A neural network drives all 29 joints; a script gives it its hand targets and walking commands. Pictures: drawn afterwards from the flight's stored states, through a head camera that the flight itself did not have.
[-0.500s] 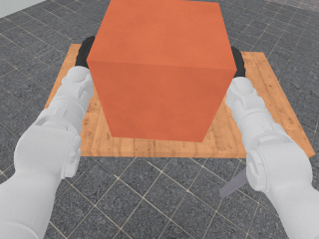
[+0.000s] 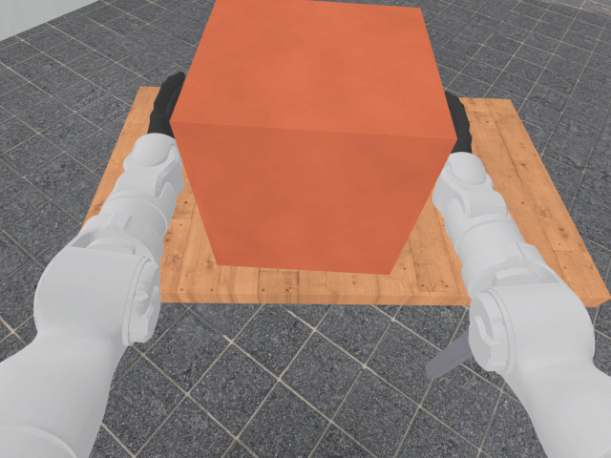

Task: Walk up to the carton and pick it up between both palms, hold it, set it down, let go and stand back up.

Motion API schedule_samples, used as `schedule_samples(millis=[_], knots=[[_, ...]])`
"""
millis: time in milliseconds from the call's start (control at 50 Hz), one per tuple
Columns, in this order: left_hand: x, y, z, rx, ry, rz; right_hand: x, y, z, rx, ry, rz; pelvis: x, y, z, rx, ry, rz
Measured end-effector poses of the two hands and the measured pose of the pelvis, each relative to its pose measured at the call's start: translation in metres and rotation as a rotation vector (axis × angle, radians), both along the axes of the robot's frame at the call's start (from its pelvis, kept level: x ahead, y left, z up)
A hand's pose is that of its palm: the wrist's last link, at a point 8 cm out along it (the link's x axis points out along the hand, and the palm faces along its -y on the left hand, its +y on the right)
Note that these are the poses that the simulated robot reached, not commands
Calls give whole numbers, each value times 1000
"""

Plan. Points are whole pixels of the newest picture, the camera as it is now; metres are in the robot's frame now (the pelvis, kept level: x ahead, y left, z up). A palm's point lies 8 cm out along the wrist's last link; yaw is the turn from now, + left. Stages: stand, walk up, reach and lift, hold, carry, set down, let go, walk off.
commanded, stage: reach and lift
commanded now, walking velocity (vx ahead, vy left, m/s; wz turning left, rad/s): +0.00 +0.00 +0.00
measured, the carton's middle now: (311, 146) +0.52 -0.01 +0.08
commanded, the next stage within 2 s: none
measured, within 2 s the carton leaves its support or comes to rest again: leaves its support in 0.84 s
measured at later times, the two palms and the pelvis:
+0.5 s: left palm (162, 141) +0.47 +0.18 +0.14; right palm (452, 167) +0.43 -0.18 +0.13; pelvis +0.02 +0.02 +0.01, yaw -1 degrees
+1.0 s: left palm (148, 145) +0.45 +0.20 +0.15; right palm (445, 162) +0.44 -0.17 +0.14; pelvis +0.03 +0.01 +0.01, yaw +1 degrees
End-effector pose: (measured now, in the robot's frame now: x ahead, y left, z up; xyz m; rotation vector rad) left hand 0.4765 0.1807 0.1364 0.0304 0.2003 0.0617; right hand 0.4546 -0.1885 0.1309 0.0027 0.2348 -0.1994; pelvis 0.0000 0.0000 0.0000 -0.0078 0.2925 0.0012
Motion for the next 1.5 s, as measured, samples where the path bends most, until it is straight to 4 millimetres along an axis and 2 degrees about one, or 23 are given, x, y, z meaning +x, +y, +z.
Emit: schedule_samples(millis=[200,480,760,920,1060,1180,1300,1500], knots=[[1,1,-2,-22,-15,-5,-1,1,0,-3,-13,-3,2,4,3,-1,-26,2],[-10,3,1,-59,-48,-28,-21,5,-1,-10,-102,-20,16,17,10,-4,-166,-9],[-7,6,-1,-21,-8,-9,-12,8,-5,-42,-104,5,30,17,10,-12,-183,-12],[-18,11,10,2,-89,17,-12,12,4,-73,-190,32,31,12,11,-11,-186,11],[-35,15,8,-5,-76,22,-27,17,3,-87,-177,38,20,9,13,1,-226,32],[-44,9,28,-19,-126,2,-43,11,23,-76,-228,11,8,9,12,-2,-238,31],[-54,4,42,-18,-58,1,-54,6,40,-51,-165,11,-3,9,12,1,-298,1],[-65,18,71,-32,-91,33,-54,19,73,-31,-202,39,-10,10,12,6,-325,1]])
